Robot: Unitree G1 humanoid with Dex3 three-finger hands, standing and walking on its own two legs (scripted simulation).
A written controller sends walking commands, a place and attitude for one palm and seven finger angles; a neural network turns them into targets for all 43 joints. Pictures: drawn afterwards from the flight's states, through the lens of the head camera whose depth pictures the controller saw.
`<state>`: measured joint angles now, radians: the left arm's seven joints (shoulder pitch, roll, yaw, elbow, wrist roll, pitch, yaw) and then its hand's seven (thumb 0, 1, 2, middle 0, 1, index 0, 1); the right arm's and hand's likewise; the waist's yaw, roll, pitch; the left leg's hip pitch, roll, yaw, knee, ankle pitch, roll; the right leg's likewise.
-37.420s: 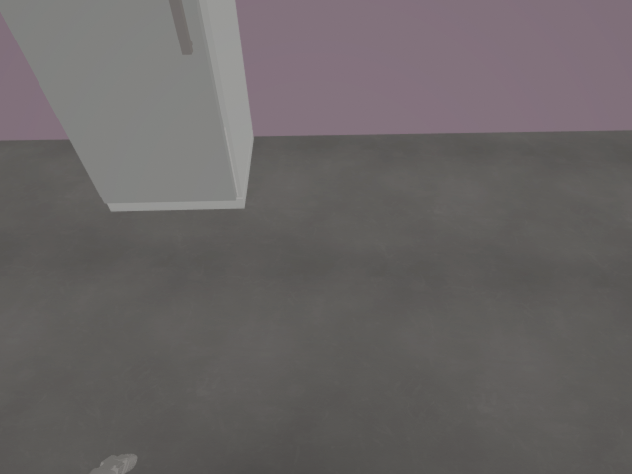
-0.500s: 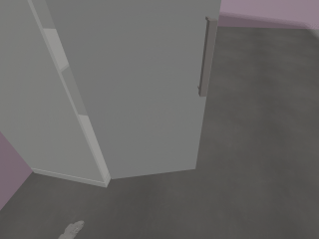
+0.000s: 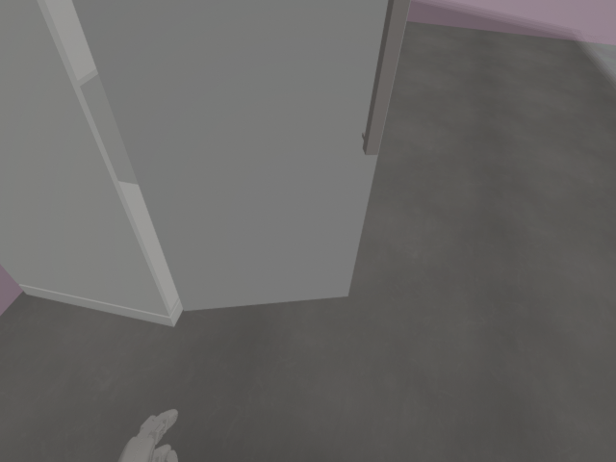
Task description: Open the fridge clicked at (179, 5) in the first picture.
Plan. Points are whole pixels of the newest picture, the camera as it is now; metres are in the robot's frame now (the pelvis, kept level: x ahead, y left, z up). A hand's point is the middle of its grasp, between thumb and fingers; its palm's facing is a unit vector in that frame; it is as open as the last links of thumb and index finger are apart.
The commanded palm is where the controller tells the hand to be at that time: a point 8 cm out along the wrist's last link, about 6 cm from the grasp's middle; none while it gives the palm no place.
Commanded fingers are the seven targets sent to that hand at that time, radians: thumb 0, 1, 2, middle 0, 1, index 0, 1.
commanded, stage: let the arm hang, fingers relaxed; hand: right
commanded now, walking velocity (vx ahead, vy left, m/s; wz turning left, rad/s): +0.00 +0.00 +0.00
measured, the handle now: (379, 79) +0.78 -0.10 +0.16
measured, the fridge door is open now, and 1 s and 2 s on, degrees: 70 70 70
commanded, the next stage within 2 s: look to check the result in 1.10 s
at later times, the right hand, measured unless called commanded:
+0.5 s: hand out of the picture +0.04 -0.21 -0.15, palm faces +0.07 +0.96 -0.26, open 7.1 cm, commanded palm none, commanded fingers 0.00 -0.90 -0.90 0.20 0.30 0.20 0.30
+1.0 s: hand out of the picture +0.04 -0.24 -0.14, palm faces +0.04 +0.97 -0.26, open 7.4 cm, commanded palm none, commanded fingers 0.00 -0.90 -0.90 0.20 0.30 0.20 0.30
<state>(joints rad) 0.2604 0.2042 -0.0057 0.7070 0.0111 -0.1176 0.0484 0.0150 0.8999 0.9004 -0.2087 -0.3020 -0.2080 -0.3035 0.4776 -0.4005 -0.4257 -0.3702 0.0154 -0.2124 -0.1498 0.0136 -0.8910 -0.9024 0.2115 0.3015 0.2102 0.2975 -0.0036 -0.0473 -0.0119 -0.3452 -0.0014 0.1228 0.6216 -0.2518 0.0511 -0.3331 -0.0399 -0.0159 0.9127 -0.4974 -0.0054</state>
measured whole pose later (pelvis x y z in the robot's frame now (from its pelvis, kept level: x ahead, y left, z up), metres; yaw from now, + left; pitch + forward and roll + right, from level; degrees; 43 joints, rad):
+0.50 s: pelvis +0.01 +0.00 +0.01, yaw -5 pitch +0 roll +0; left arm 0.24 0.22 0.02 0.99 0.02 0.02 0.02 0.01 0.91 0.90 -0.20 -0.30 -0.20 -0.30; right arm 0.24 -0.23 -0.03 0.98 -0.02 0.00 -0.02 -0.02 -0.95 -0.90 0.21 0.30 0.21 0.30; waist 0.02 0.00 0.06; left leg -0.27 -0.01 0.05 0.52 -0.26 0.03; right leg -0.24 -0.01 -0.02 0.53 -0.30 -0.01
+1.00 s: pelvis +0.00 -0.03 +0.02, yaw -3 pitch -2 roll +0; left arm 0.20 0.24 0.00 1.13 0.02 -0.01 0.01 0.01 0.91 0.90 -0.20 -0.30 -0.20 -0.30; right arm 0.16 -0.24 -0.01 1.13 -0.01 -0.01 -0.01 0.01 -0.91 -0.90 0.20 0.30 0.20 0.30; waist 0.01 0.00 0.03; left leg -0.18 0.02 0.00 0.38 -0.17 -0.01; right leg -0.13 0.03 -0.06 0.36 -0.21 -0.04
